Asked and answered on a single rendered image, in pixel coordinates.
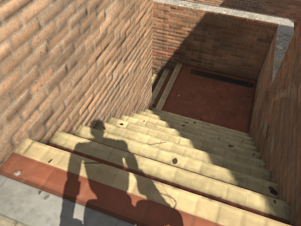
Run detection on stairs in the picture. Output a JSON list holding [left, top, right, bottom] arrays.
[[46, 107, 291, 225], [151, 68, 173, 108]]

